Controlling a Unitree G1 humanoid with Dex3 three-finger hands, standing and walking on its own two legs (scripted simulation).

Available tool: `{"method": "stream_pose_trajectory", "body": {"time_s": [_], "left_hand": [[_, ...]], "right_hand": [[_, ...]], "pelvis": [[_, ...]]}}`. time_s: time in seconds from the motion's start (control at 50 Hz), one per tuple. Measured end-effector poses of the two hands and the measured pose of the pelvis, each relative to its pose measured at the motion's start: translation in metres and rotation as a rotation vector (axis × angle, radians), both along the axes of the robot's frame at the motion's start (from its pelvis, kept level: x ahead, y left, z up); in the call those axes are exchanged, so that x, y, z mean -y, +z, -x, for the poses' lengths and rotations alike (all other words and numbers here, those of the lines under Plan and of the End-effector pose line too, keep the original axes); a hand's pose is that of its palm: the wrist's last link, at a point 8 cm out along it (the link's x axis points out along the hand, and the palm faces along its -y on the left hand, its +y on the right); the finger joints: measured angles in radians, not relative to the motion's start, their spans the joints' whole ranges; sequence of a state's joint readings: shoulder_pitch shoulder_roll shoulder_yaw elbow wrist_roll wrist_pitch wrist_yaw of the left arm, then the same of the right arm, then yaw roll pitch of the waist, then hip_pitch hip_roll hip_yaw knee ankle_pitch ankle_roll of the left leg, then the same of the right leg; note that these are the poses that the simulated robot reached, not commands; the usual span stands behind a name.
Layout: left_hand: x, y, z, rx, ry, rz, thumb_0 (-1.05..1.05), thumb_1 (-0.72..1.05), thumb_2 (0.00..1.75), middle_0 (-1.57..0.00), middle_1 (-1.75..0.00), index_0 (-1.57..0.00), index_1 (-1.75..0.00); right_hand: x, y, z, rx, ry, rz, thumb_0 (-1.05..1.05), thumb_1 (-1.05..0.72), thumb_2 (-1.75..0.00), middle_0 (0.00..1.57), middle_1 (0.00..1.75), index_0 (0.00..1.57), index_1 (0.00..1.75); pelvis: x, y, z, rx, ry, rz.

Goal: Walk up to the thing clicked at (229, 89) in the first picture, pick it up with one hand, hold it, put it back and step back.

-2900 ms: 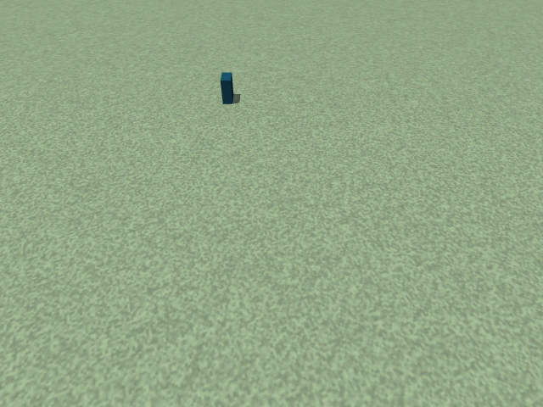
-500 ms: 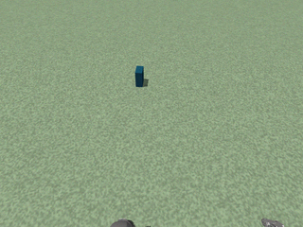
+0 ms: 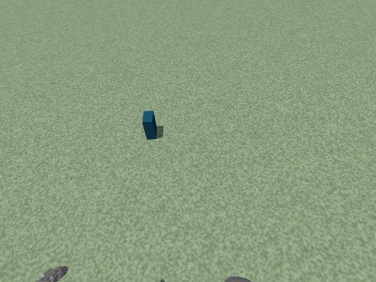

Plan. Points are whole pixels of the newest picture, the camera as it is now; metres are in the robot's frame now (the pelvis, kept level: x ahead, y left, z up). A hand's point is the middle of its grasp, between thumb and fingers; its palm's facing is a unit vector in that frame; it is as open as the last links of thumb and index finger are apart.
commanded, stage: walk up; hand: left
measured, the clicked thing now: (150, 125) +1.23 +0.26 -0.66
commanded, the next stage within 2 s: none
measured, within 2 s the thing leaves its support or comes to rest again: neither
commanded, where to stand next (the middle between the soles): +0.86 +0.03 m, yaw +1 degrees
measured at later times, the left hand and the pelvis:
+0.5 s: hand (70, 265) +0.22 +0.31 -0.14, palm faces +0.05 -0.93 -0.37, open 7.4 cm; pelvis +0.24 +0.02 +0.00, yaw +3 degrees
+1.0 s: hand (104, 158) +0.52 +0.26 -0.10, palm faces +0.01 -0.91 -0.42, open 7.4 cm; pelvis +0.45 -0.02 +0.01, yaw +1 degrees
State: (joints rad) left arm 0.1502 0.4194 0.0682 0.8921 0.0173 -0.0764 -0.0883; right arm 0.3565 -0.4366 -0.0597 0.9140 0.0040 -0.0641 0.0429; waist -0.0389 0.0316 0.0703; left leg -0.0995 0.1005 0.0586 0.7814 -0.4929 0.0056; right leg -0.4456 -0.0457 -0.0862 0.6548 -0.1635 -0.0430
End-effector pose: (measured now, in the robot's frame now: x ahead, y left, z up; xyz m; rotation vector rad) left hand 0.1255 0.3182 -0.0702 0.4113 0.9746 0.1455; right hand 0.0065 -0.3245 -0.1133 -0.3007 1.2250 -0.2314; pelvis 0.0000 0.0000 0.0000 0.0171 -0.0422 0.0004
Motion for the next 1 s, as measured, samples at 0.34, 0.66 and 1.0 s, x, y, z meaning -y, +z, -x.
{"method": "stream_pose_trajectory", "body": {"time_s": [0.34,0.66,1.0], "left_hand": [[0.002,0.008,-0.036,-0.170,0.176,0.010,0.00,0.90,0.90,-0.20,-0.30,-0.20,-0.30],[-0.025,-0.024,-0.198,-0.199,0.143,0.079,0.01,0.90,0.90,-0.20,-0.30,-0.20,-0.30],[0.013,0.006,-0.384,-0.062,0.103,-0.017,0.00,0.90,0.90,-0.20,-0.30,-0.20,-0.30]], "right_hand": [[-0.003,0.033,-0.234,0.063,0.161,-0.020,0.00,-0.91,-0.89,0.20,0.30,0.20,0.30],[-0.051,0.059,-0.406,0.222,0.163,0.031,0.00,-0.91,-0.89,0.20,0.30,0.20,0.30],[0.014,0.007,-0.491,0.034,0.083,-0.008,0.01,-0.91,-0.89,0.20,0.30,0.20,0.30]], "pelvis": [[0.007,0.027,-0.154,-0.008,0.035,0.037],[-0.028,0.022,-0.304,0.009,0.028,0.012],[0.017,0.010,-0.447,0.009,0.020,0.009]]}}
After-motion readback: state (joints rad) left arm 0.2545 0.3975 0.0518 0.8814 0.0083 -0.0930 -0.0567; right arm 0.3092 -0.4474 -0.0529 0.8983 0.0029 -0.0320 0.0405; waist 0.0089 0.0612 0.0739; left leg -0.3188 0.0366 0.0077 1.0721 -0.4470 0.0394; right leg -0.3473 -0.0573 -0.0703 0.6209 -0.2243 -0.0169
